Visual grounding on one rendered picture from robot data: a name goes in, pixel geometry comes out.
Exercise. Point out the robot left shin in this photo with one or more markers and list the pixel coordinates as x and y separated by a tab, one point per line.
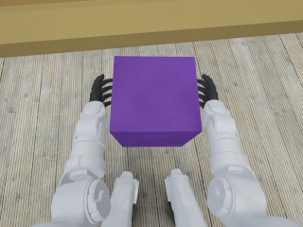
124	173

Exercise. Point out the robot right hand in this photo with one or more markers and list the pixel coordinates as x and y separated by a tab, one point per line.
210	91

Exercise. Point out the left robot upper arm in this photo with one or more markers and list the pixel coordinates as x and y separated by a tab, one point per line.
84	203

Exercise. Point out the carton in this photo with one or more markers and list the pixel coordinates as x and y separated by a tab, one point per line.
155	101

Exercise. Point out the robot right thigh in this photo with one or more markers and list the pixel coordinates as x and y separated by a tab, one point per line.
186	210

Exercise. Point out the right robot forearm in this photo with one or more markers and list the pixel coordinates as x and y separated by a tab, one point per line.
226	156

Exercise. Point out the right robot upper arm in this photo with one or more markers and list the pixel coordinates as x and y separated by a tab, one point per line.
240	202

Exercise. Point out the left robot forearm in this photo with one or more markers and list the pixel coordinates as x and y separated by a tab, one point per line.
87	153

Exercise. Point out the robot left hand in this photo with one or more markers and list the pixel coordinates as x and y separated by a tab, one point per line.
97	92

